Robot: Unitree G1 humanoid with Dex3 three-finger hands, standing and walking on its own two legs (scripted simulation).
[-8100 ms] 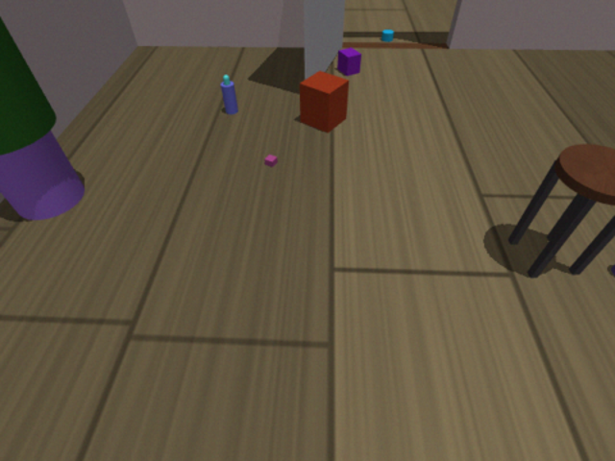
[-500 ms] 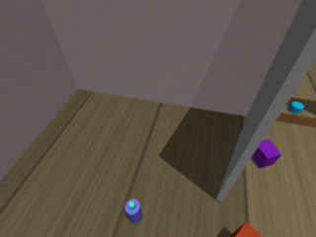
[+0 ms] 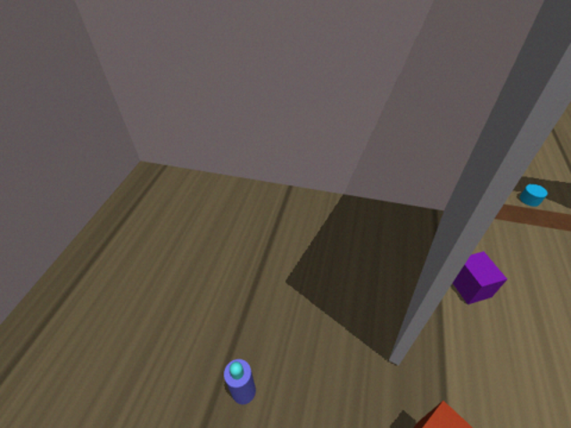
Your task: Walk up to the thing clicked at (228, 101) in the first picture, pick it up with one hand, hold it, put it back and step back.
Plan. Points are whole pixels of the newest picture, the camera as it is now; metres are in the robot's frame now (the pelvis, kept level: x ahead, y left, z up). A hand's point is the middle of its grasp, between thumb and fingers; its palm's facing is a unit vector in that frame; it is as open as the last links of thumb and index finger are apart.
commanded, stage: stand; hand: left
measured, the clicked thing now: (239, 379) +0.40 +0.18 -0.66
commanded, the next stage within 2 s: go down in 1.34 s
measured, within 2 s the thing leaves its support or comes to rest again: neither
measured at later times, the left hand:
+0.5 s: hand out of the picture +0.08 +0.25 -0.15, palm faces -0.02 -0.94 -0.35, open 7.4 cm
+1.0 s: hand out of the picture +0.08 +0.25 -0.16, palm faces -0.02 -0.94 -0.35, open 7.4 cm
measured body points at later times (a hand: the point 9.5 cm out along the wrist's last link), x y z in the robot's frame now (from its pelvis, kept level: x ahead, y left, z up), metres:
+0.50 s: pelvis +0.01 +0.00 +0.00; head +0.02 -0.01 +0.45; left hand +0.08 +0.30 -0.13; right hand +0.08 -0.30 -0.14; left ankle +0.01 +0.13 -0.75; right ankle +0.01 -0.12 -0.75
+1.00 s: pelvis +0.01 +0.00 +0.00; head +0.02 -0.01 +0.45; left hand +0.08 +0.30 -0.13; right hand +0.08 -0.30 -0.14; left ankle +0.01 +0.13 -0.75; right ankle +0.01 -0.12 -0.75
